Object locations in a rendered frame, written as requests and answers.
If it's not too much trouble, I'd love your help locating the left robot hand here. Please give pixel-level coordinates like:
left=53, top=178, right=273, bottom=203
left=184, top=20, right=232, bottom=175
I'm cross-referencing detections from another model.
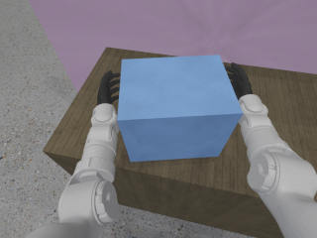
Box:
left=97, top=70, right=121, bottom=105

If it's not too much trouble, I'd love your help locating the right robot hand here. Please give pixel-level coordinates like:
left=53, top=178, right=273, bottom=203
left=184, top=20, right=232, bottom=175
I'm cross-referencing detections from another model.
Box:
left=224, top=62, right=253, bottom=101

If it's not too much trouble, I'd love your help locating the robot left upper arm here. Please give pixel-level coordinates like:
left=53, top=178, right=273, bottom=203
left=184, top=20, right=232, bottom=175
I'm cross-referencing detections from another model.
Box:
left=25, top=178, right=119, bottom=238

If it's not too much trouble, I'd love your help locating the pedestal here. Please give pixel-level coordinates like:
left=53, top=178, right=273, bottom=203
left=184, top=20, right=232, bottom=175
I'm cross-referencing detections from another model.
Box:
left=43, top=47, right=317, bottom=238

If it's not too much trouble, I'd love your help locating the robot right forearm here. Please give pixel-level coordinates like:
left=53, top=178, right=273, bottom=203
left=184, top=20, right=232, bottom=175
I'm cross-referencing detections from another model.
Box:
left=238, top=94, right=317, bottom=194

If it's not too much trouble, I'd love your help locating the robot left forearm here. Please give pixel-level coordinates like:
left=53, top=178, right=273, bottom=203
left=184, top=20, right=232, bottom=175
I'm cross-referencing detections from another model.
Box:
left=57, top=103, right=120, bottom=218

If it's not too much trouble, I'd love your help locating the robot right upper arm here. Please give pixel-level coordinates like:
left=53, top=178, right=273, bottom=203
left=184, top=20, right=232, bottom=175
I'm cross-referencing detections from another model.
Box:
left=247, top=152, right=317, bottom=238

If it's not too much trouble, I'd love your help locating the carton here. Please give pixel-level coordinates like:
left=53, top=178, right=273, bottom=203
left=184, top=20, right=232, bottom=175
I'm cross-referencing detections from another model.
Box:
left=117, top=55, right=243, bottom=163

